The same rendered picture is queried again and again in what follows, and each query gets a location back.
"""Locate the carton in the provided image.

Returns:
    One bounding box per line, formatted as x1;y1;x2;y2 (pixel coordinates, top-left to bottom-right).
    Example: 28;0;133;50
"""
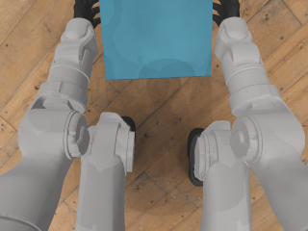
99;0;213;80

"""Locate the robot right hand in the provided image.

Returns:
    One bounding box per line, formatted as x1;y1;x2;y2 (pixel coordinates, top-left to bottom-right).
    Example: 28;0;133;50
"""
212;0;240;27

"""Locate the right robot upper arm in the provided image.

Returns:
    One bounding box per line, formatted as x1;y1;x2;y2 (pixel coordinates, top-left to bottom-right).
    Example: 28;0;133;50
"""
229;112;308;231

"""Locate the robot left hand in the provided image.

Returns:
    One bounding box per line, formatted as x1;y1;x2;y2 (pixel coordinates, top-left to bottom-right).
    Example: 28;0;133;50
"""
73;0;101;29

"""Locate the robot foot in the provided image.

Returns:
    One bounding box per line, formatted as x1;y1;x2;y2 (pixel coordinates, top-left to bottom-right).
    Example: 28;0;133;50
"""
122;115;136;143
187;128;205;187

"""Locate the left robot upper arm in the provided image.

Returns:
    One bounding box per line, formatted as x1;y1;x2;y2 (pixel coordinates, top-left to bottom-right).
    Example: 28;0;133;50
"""
0;108;90;231

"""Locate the robot left foot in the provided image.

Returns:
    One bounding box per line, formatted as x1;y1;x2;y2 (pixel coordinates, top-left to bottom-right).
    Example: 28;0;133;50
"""
122;115;136;143

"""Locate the robot right forearm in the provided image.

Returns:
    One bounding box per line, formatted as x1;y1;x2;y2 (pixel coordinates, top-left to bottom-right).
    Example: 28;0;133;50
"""
214;16;305;147

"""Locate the robot right foot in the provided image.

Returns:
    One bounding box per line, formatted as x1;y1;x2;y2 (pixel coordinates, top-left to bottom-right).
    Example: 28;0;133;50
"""
187;128;205;187

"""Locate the robot left forearm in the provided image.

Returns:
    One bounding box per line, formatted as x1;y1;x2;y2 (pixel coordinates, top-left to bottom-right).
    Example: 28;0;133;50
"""
17;17;99;151

